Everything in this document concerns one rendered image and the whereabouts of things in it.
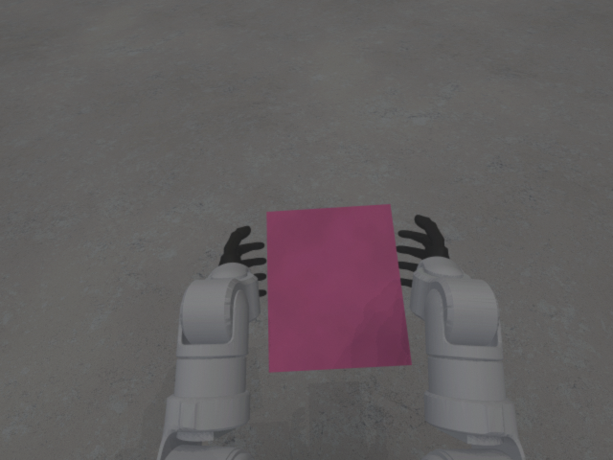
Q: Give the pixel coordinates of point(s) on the carton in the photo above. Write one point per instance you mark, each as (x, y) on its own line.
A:
(334, 291)

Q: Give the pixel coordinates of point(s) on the robot right hand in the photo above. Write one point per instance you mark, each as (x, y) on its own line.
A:
(433, 243)

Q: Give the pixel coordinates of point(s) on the robot left hand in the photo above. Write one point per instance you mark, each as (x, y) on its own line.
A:
(233, 251)

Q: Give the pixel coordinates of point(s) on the left robot forearm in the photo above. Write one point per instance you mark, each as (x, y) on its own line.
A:
(209, 397)

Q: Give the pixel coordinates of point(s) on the right robot forearm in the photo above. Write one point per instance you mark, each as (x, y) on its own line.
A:
(466, 398)

